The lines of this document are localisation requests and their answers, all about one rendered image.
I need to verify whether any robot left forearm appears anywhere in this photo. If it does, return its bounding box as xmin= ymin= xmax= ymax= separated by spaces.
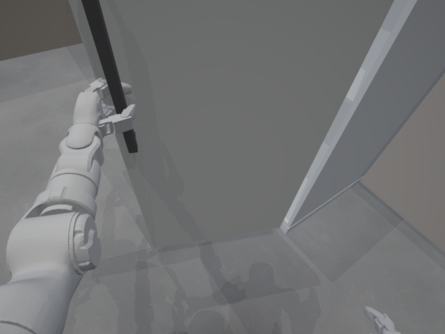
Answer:
xmin=6 ymin=123 xmax=104 ymax=276

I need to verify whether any left robot upper arm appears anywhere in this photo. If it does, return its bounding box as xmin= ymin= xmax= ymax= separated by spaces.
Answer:
xmin=0 ymin=212 xmax=102 ymax=334

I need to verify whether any robot left hand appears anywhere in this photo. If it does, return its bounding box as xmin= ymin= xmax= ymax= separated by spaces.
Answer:
xmin=73 ymin=78 xmax=136 ymax=138

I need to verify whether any robot right hand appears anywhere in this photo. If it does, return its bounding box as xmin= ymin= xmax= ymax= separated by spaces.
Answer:
xmin=364 ymin=306 xmax=401 ymax=334

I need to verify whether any handle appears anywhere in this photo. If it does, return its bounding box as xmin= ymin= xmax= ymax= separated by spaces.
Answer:
xmin=81 ymin=0 xmax=138 ymax=153

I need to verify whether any fridge door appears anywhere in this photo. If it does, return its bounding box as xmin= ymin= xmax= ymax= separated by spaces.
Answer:
xmin=68 ymin=0 xmax=394 ymax=248

